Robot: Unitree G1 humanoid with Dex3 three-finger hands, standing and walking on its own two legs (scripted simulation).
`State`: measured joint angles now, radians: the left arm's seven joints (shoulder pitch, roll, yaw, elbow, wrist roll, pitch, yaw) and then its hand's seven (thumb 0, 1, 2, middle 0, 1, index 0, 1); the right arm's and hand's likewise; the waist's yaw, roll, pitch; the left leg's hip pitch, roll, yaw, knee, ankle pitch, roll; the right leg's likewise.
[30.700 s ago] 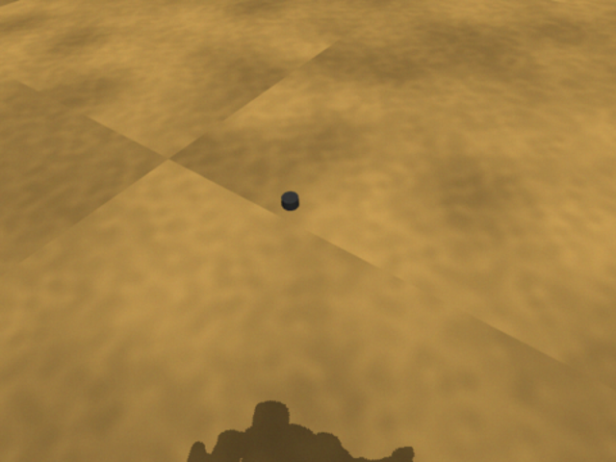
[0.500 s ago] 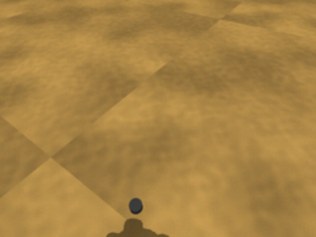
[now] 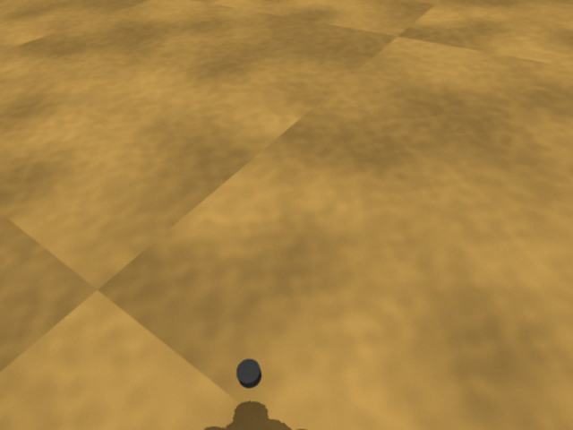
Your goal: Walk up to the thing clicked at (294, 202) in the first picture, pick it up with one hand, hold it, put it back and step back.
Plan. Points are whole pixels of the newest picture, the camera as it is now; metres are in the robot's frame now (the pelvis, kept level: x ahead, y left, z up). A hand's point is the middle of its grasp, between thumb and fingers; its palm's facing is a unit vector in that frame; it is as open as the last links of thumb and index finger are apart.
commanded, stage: stand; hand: left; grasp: from above
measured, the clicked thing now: (249, 373) +0.46 +0.22 -0.75
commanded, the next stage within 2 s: step back in 1.42 s
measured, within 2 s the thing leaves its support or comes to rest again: neither
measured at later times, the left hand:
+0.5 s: hand out of the picture +0.06 +0.19 -0.17, palm faces +0.01 -0.97 -0.25, open 7.4 cm
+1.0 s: hand out of the picture +0.04 +0.19 -0.17, palm faces +0.02 -0.97 -0.22, open 7.4 cm
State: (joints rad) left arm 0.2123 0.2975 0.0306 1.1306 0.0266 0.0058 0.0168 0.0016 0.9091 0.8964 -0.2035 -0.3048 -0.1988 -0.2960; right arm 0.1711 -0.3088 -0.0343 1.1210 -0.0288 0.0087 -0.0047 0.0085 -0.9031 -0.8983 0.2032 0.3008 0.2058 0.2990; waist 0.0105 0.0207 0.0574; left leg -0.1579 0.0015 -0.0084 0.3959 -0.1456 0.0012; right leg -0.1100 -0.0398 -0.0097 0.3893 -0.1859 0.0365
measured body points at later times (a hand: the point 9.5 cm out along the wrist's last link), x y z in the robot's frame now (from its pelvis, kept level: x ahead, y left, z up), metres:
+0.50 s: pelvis +0.03 -0.01 +0.00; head +0.02 -0.01 +0.45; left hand +0.06 +0.25 -0.15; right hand +0.06 -0.26 -0.15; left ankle +0.05 +0.12 -0.74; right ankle +0.02 -0.14 -0.74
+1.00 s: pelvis +0.04 +0.00 +0.00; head +0.04 +0.00 +0.45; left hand +0.04 +0.24 -0.16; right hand +0.05 -0.25 -0.16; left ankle +0.05 +0.12 -0.74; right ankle +0.02 -0.14 -0.74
